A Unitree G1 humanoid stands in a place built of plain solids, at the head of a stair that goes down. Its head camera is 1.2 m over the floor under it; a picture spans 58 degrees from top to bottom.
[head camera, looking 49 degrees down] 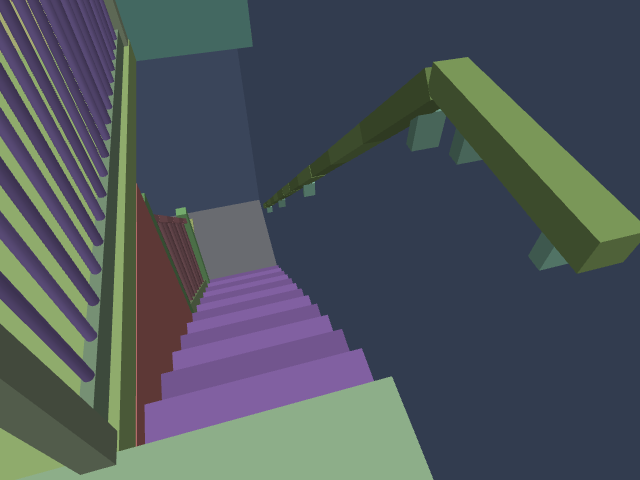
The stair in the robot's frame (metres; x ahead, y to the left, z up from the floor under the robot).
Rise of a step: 0.21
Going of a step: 0.21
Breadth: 0.75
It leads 16 degrees to the left of straight ahead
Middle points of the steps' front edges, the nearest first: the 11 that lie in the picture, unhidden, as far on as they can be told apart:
0.42 0.15 0.00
0.62 0.21 -0.21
0.82 0.27 -0.43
1.02 0.32 -0.64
1.22 0.38 -0.86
1.42 0.43 -1.07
1.62 0.49 -1.28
1.81 0.54 -1.50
2.01 0.60 -1.71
2.21 0.65 -1.93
2.41 0.71 -2.14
